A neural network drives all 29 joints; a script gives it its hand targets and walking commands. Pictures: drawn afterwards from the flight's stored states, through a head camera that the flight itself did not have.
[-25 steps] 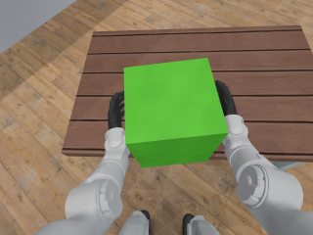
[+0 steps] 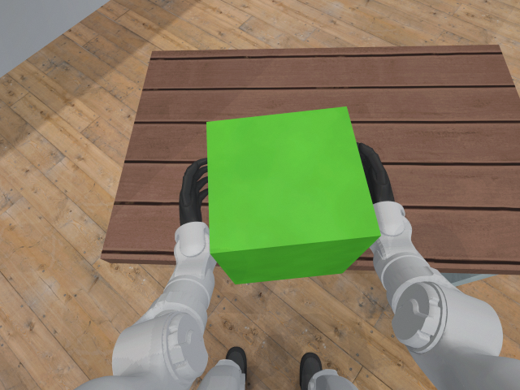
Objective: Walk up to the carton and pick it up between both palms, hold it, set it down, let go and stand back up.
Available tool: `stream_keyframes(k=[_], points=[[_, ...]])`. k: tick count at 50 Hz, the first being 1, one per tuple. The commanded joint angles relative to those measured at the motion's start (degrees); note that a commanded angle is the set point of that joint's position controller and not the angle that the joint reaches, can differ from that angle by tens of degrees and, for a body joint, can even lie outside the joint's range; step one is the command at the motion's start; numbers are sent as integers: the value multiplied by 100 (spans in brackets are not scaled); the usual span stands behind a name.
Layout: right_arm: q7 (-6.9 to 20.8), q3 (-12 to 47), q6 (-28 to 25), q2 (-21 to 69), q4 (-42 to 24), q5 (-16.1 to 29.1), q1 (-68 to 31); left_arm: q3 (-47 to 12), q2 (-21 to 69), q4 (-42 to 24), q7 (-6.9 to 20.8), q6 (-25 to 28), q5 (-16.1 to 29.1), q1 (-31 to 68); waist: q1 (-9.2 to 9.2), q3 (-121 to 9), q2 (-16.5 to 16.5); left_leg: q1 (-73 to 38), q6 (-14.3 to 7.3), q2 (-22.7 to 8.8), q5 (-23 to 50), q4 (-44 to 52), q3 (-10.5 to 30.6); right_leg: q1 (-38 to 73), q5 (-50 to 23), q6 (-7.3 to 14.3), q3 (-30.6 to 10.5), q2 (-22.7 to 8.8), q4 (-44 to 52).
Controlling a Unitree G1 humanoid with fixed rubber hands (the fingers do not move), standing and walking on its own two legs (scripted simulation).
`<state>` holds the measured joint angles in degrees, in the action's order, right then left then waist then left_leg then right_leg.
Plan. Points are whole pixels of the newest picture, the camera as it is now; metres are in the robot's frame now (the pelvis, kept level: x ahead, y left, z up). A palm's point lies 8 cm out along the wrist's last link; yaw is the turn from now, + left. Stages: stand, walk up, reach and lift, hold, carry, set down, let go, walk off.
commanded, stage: reach and lift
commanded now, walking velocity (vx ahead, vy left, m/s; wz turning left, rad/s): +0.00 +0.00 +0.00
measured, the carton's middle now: (283, 207) +0.39 +0.01 -0.06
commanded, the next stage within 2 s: none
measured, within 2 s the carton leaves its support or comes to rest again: leaves its support in 1.12 s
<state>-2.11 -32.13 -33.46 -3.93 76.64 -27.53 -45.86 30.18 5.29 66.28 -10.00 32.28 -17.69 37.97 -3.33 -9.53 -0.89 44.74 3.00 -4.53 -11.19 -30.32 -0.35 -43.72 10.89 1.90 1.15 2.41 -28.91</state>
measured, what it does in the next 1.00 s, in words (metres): stands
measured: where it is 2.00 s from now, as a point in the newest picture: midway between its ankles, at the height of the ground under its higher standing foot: outside the picture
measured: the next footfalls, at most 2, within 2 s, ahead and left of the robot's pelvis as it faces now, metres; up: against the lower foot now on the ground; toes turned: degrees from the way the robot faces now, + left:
none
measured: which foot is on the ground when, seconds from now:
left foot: down 0.00-1.00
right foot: down 0.00-1.00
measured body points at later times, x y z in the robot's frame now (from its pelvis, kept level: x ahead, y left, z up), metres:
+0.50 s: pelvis +0.00 +0.00 +0.00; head +0.14 +0.00 +0.43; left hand +0.38 +0.17 -0.04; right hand +0.43 -0.13 -0.03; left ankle +0.01 +0.15 -0.72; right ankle +0.00 -0.10 -0.72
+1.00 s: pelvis +0.00 +0.01 +0.00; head +0.12 +0.01 +0.43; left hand +0.38 +0.17 -0.04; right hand +0.42 -0.14 -0.02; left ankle +0.01 +0.15 -0.72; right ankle +0.00 -0.10 -0.72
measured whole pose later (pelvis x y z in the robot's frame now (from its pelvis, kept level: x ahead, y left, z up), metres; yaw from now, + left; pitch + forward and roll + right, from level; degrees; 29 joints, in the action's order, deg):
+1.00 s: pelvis +0.00 +0.01 +0.00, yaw +0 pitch +28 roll -2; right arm -5.8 -18.9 -35.2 -7.7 82.8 -17.9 -46.1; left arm 19.4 3.7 71.9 -12.0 33.1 -6.0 38.8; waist -2.8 -13.6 -1.2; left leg 48.6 2.1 -4.8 -11.5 -32.5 -0.5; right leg -46.0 10.0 1.3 2.8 2.1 -28.4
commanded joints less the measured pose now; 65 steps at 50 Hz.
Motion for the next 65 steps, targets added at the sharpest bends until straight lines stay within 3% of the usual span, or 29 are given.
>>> stream_keyframes(k=[1, 19, 27, 40, 47, 52, 57, 65], points=[[620, 1003, -333, 3056, 161, -645, -2254, -1436, 2633, -122, 524, 201, -646, 2411, -35, -3554, 267, -1204, -134, 356, 1685, 15, -698, 2545, -2211, -123, 327, 21, -44], [583, 981, -317, 3210, 228, -789, -2137, -1371, 2741, -48, 515, 194, -734, 2417, -58, -3453, 353, -1075, -218, 344, 1559, 212, -848, 2702, -2240, -153, 329, 17, 69], [513, 1318, -605, 3367, 305, -759, -2231, -1681, 3060, -65, 506, 358, -598, 2583, -12, -3869, 378, -995, -209, 368, 1782, 148, -855, 2941, -3007, -205, 378, 45, -85], [499, 1827, -756, 3216, 666, -436, -2474, -2237, 3303, 363, 482, 356, -165, 2553, 53, -4174, 295, -1109, -162, 356, 1842, -49, -678, 2731, -3250, -183, 495, 140, -213], [486, 2371, -620, 3240, 520, 60, -2746, -2767, 3413, 345, 494, 295, 301, 2760, 107, -4444, 244, -1230, -121, 367, 1884, -248, -472, 2559, -3302, -181, 519, 196, -341], [484, 3043, -304, 3486, 12, 654, -3046, -3287, 3574, 124, 484, 227, 796, 3195, 140, -4739, 226, -1261, -111, 394, 1847, -434, -288, 2446, -3235, -212, 489, 226, -490], [470, 3778, 188, 3899, -840, 1383, -3301, -3895, 3861, -337, 464, 98, 1353, 3899, 250, -5127, 81, -1417, -58, 419, 1866, -648, -99, 2360, -3117, -253, 431, 260, -627], [412, 4811, 1227, 4523, -2605, 2510, -3580, -4751, 4190, -1774, 469, -436, 2010, 4846, 396, -5147, -6, -1690, -13, 497, 1548, -634, 134, 2731, -2502, -391, 245, 272, -497]])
